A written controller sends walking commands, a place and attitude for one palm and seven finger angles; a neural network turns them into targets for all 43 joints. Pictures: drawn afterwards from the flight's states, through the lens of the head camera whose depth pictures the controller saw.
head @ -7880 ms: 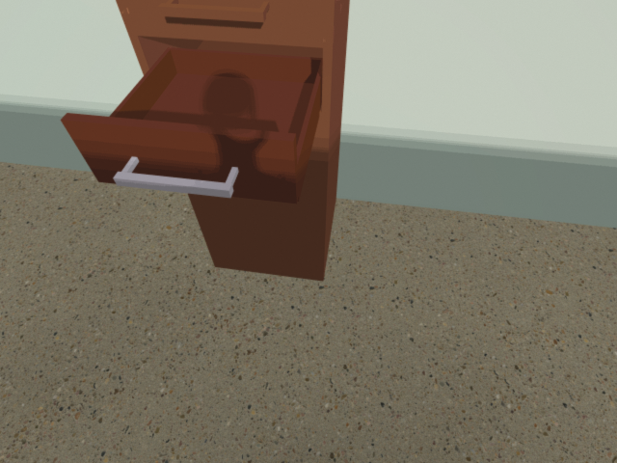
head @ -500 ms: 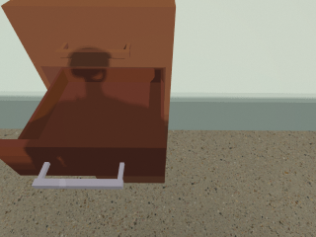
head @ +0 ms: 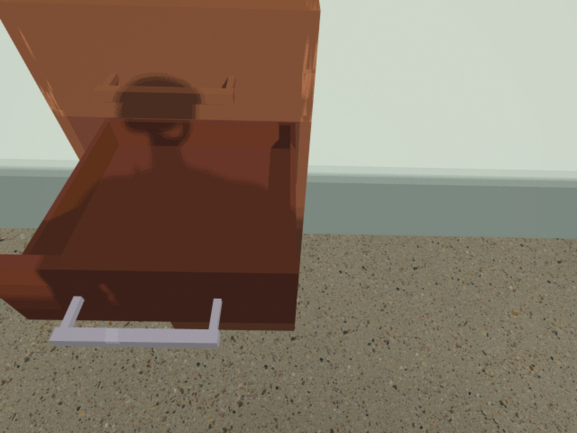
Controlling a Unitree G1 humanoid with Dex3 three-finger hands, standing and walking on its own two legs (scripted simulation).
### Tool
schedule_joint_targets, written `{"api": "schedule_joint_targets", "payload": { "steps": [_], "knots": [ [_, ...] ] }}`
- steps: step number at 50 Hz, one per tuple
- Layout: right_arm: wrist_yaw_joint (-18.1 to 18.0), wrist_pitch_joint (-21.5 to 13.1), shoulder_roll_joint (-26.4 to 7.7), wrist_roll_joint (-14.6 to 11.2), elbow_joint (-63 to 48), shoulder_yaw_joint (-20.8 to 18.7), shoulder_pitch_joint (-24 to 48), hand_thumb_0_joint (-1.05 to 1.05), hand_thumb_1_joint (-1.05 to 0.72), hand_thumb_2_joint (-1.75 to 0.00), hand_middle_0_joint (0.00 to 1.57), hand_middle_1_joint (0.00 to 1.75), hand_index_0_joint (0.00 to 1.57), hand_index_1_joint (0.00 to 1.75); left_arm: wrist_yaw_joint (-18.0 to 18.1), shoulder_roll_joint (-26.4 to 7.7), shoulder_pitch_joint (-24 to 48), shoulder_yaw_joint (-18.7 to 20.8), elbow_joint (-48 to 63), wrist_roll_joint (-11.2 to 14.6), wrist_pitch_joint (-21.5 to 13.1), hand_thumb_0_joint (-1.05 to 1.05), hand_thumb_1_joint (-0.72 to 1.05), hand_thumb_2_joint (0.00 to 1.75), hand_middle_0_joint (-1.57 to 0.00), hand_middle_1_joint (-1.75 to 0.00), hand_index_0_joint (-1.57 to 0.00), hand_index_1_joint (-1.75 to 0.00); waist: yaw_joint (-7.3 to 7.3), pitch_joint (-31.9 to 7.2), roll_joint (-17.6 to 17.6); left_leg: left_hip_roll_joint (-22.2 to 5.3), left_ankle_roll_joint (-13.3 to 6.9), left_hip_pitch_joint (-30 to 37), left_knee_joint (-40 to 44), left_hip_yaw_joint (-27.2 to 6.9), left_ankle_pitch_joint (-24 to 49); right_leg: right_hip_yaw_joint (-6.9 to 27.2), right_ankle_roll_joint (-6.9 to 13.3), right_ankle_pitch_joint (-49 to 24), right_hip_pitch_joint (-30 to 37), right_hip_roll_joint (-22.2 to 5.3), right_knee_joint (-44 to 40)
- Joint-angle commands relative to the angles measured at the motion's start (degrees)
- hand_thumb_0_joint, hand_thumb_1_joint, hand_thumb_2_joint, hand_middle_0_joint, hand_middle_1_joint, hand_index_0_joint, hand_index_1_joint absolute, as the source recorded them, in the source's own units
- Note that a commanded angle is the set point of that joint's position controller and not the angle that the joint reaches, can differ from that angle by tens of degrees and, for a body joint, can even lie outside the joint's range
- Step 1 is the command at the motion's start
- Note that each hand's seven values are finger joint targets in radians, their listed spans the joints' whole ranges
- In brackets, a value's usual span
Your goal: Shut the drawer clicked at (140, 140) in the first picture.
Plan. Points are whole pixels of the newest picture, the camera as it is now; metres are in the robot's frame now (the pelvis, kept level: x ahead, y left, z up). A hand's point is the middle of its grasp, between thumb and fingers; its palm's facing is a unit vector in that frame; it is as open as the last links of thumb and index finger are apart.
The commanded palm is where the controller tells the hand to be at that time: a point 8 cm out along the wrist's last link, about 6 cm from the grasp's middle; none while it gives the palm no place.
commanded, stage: look again from close up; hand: left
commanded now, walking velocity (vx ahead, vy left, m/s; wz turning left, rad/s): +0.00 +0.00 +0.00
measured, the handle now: (141, 322) +0.24 +0.21 +0.05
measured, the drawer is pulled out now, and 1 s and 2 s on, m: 0.30 0.30 0.30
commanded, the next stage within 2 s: come to a stop and stand still in 0.16 s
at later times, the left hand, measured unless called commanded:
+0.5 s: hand out of the picture -0.01 +0.17 -0.18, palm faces +0.02 -0.98 -0.21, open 7.4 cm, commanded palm none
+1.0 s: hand out of the picture -0.01 +0.18 -0.18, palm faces +0.03 -0.98 -0.18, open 7.4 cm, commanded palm none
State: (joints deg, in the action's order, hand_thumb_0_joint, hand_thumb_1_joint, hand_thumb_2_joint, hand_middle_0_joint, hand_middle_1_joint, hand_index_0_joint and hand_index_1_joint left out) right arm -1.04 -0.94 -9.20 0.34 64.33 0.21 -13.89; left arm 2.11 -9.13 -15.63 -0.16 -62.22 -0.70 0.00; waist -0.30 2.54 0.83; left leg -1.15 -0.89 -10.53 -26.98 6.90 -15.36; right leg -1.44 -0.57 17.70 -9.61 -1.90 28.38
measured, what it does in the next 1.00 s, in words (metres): stands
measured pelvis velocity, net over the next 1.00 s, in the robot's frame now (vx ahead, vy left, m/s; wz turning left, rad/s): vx -0.02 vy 0.01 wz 0.01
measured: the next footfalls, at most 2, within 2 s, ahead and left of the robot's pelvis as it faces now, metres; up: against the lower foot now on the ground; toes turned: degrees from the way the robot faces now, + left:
none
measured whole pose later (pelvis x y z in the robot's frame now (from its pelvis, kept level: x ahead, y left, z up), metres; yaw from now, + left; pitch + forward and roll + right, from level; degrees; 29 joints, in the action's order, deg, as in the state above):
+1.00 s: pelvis -0.02 +0.01 +0.00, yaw +1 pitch -2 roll +0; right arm -0.4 -0.3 -9.2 0.2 62.8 0.4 -14.9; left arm 2.2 -9.6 -16.8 -0.6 -60.8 -0.7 0.0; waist -0.1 2.0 1.3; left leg -0.8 -1.7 -12.0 -27.9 6.3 -14.1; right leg -2.1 -1.1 16.0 -10.3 -2.3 28.2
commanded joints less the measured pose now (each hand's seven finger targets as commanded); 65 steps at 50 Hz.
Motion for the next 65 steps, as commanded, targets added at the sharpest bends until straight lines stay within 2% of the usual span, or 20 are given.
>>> {"api": "schedule_joint_targets", "payload": {
  "steps": [1,5,7,14,15,16,17,18,20,21,22,24,26,28,31,35,37,45,49,65],
  "knots": [
    [-0.53,-0.85,-5.14,0.12,-1.14,-1.02,-2.76,0.0,-0.9,-0.9,0.2,0.3,0.2,0.3,0.24,-5.87,-3.88,0.96,1.16,-0.15,-1.03,0.0,0.9,0.9,-0.2,-0.3,-0.2,-0.3,0.01,0.62,-0.33,-5.46,-1.07,1.68,5.45,-6.41,9.85,3.97,1.64,-11.26,-3.41,-3.95,-5.44],
    [-0.52,-0.95,-5.01,0.2,-0.78,-1.05,-3.3,0.0,-0.9,-0.9,0.2,0.3,0.2,0.3,0.24,-5.73,-4.39,1.02,0.76,-0.13,-1.22,0.0,0.9,0.9,-0.2,-0.3,-0.2,-0.3,0.02,-0.86,-0.26,-5.38,-1.0,2.49,5.04,-6.36,10.71,4.38,1.83,-12.78,-3.0,-4.19,-5.42],
    [-0.54,-0.87,-4.85,0.15,-0.6,-1.09,-3.3,0.0,-0.9,-0.9,0.2,0.3,0.2,0.3,0.25,-5.33,-4.24,0.98,0.62,-0.2,-1.17,0.0,0.9,0.9,-0.2,-0.3,-0.2,-0.3,0.07,0.98,0.05,-5.39,-0.93,1.67,5.43,-6.3,9.77,4.35,1.76,-12.03,-3.77,-4.01,-5.78],
    [-0.62,-0.92,-4.2,0.16,-0.06,-0.99,-3.94,0.0,-0.9,-0.9,0.2,0.3,0.2,0.3,0.23,-4.85,-5.24,1.01,0.17,-0.13,-1.22,0.0,0.9,0.9,-0.2,-0.3,-0.2,-0.3,-0.11,0.84,-0.4,-5.42,-0.89,1.67,5.65,-6.27,9.12,4.44,1.97,-11.36,-3.87,-4.07,-6.22],
    [-0.29,-1.04,-6.83,-0.18,-4.46,-1.3,0.41,0.0,-0.9,-0.9,0.2,0.3,0.2,0.3,2.35,-6.04,-8.11,0.77,-1.65,-0.93,-2.23,0.0,0.9,0.9,-0.2,-0.3,-0.2,-0.3,-0.83,2.71,-0.26,-6.61,0.82,-2.79,-6.31,-5.04,17.58,6.7,1.42,-30.0,-4.5,-7.01,-6.58],
    [-0.18,-0.29,-5.11,-0.07,-5.94,-1.16,-0.17,0.0,-0.9,-0.9,0.2,0.3,0.2,0.3,2.04,-7.53,-5.6,0.72,0.02,-0.38,-2.02,0.0,0.9,0.9,-0.2,-0.3,-0.2,-0.3,1.21,1.63,-3.09,-5.03,1.57,-0.52,-2.5,-4.98,12.02,6.7,3.26,-31.82,-4.61,-8.01,-4.11],
    [-0.27,-0.76,-4.24,0.49,-5.33,-1.34,-5.01,0.0,-0.9,-0.9,0.2,0.3,0.2,0.3,1.88,-6.97,-5.94,0.59,1.36,-0.01,-2.3,0.0,0.9,0.9,-0.2,-0.3,-0.2,-0.3,1.76,-5.45,-2.04,-5.22,0.01,0.64,-2.27,-5.33,11.22,5.7,3.9,-27.75,-0.45,-6.63,-0.66],
    [-0.43,-0.83,-4.85,0.39,-5.08,-1.55,-5.43,0.0,-0.9,-0.9,0.2,0.3,0.2,0.3,1.68,-6.34,-5.4,0.49,1.58,0.05,-2.29,0.0,0.9,0.9,-0.2,-0.3,-0.2,-0.3,1.4,-8.88,-1.23,-5.55,-0.48,1.48,-3.11,-5.77,13.58,4.78,3.7,-25.14,1.06,-5.82,0.05],
    [-0.35,-0.16,-5.14,0.1,-5.55,-1.66,-4.03,0.0,-0.9,-0.9,0.2,0.3,0.2,0.3,1.27,-6.17,-4.05,0.46,2.18,-0.03,-1.97,0.0,0.9,0.9,-0.2,-0.3,-0.2,-0.3,1.19,-3.9,1.74,-5.14,-0.53,-1.17,-1.68,-6.22,8.25,4.63,3.31,-15.68,-2.39,-5.21,-2.39],
    [-0.24,-0.05,-5.12,0.26,-6.0,-1.69,-3.96,0.0,-0.9,-0.9,0.2,0.3,0.2,0.3,1.14,-6.27,-3.57,0.42,2.86,-0.16,-1.53,0.0,0.9,0.9,-0.2,-0.3,-0.2,-0.3,1.07,-2.1,0.45,-5.09,-0.6,-1.55,-0.63,-6.31,7.06,4.86,3.34,-11.87,-3.54,-4.62,-2.61],
    [-0.16,0.21,-5.36,0.26,-6.13,-1.66,-3.36,0.0,-0.9,-0.9,0.2,0.3,0.2,0.3,1.06,-6.29,-3.03,0.5,3.05,-0.17,-1.31,0.0,0.9,0.9,-0.2,-0.3,-0.2,-0.3,1.01,1.42,0.37,-4.91,-0.63,-3.64,0.17,-6.71,3.84,4.72,3.19,-6.52,-5.47,-4.31,-3.61],
    [0.07,0.32,-5.4,0.33,-6.61,-1.66,-2.99,0.0,-0.9,-0.9,0.2,0.3,0.2,0.3,0.87,-6.39,-2.95,0.56,3.46,-0.24,-1.2,0.0,0.9,0.9,-0.2,-0.3,-0.2,-0.3,0.96,3.73,-0.66,-4.42,-0.71,-4.97,1.64,-7.42,0.52,5.13,3.21,-1.5,-7.58,-3.97,-4.63],
    [0.13,0.33,-5.49,0.44,-6.66,-1.62,-3.38,0.0,-0.9,-0.9,0.2,0.3,0.2,0.3,0.73,-6.61,-2.89,0.52,3.96,-0.28,-1.02,0.0,0.9,0.9,-0.2,-0.3,-0.2,-0.3,0.87,3.4,-1.01,-4.8,-0.87,-4.53,2.88,-7.63,-0.13,4.89,3.12,-0.78,-7.25,-3.58,-4.74],
    [0.17,0.18,-5.85,0.4,-6.69,-1.66,-3.16,0.0,-0.9,-0.9,0.2,0.3,0.2,0.3,0.67,-6.59,-3.16,0.54,4.31,-0.2,-1.07,0.0,0.9,0.9,-0.2,-0.3,-0.2,-0.3,0.65,2.24,0.49,-4.5,-0.98,-4.01,2.74,-7.72,0.83,4.74,2.88,-2.12,-6.51,-3.75,-4.63],
    [0.12,-0.14,-5.95,0.37,-6.32,-1.55,-3.52,0.0,-0.9,-0.9,0.2,0.3,0.2,0.3,0.58,-6.48,-3.16,0.54,4.74,-0.21,-0.98,0.0,0.9,0.9,-0.2,-0.3,-0.2,-0.3,0.54,1.01,-1.24,-5.13,-1.22,-2.8,3.73,-7.88,3.09,4.26,2.64,-4.39,-5.49,-3.48,-3.96],
    [0.16,-0.26,-6.3,0.27,-5.98,-1.4,-2.84,0.0,-0.9,-0.9,0.2,0.3,0.2,0.3,0.48,-6.79,-3.38,0.65,4.8,-0.13,-1.03,0.0,0.9,0.9,-0.2,-0.3,-0.2,-0.3,0.27,0.77,-0.08,-4.85,-1.09,-2.82,3.76,-7.81,4.11,4.1,2.28,-6.01,-4.67,-3.86,-4.27],
    [0.1,-0.42,-6.37,0.28,-5.56,-1.31,-3.02,0.0,-0.9,-0.9,0.2,0.3,0.2,0.3,0.45,-6.78,-3.45,0.63,4.81,-0.13,-1.03,0.0,0.9,0.9,-0.2,-0.3,-0.2,-0.3,0.23,-0.1,-0.66,-5.03,-1.17,-1.96,3.92,-7.79,6.23,3.89,2.13,-7.57,-3.89,-3.88,-4.11],
    [0.17,-0.24,-6.34,0.15,-4.06,-1.08,-2.63,0.0,-0.9,-0.9,0.2,0.3,0.2,0.3,0.3,-6.56,-3.86,0.47,3.6,-0.15,-0.98,0.0,0.9,0.9,-0.2,-0.3,-0.2,-0.3,0.3,1.79,-0.67,-4.91,-0.96,-2.15,5.8,-7.9,3.14,3.87,1.86,-5.87,-4.51,-4.07,-5.79],
    [0.12,-0.38,-6.23,0.09,-3.33,-1.04,-2.88,0.0,-0.9,-0.9,0.2,0.3,0.2,0.3,0.24,-6.15,-4.52,0.4,2.83,-0.13,-1.08,0.0,0.9,0.9,-0.2,-0.3,-0.2,-0.3,0.3,0.79,-1.34,-5.03,-1.05,-1.21,6.19,-7.94,3.84,3.6,1.72,-6.85,-3.95,-4.12,-5.97],
    [-0.14,-0.57,-5.01,-0.06,-1.01,-0.96,-4.0,0.0,-0.9,-0.9,0.2,0.3,0.2,0.3,0.38,-4.14,-6.86,0.37,0.37,-0.16,-1.2,0.0,0.9,0.9,-0.2,-0.3,-0.2,-0.3,0.14,1.5,-0.61,-5.33,-1.27,-0.27,7.46,-7.76,4.4,3.2,1.5,-7.99,-3.97,-4.24,-6.6]
  ]
}}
